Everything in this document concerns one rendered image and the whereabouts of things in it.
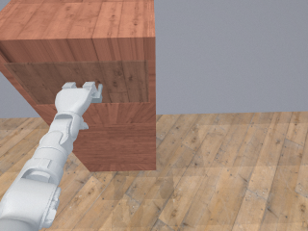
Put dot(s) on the robot left upper arm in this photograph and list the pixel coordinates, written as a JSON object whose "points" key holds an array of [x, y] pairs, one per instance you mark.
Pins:
{"points": [[31, 206]]}

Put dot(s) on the robot left hand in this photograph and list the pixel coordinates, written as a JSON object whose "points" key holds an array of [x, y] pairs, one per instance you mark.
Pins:
{"points": [[75, 100]]}

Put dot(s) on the left robot forearm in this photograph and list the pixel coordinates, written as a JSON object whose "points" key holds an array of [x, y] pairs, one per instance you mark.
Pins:
{"points": [[47, 163]]}

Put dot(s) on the drawer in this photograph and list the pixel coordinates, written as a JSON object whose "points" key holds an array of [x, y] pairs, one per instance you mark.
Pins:
{"points": [[123, 81]]}

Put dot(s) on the cabinet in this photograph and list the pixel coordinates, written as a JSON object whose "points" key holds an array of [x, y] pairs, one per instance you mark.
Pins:
{"points": [[121, 136]]}

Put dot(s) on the handle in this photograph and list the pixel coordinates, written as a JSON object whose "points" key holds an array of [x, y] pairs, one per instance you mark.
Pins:
{"points": [[97, 96]]}

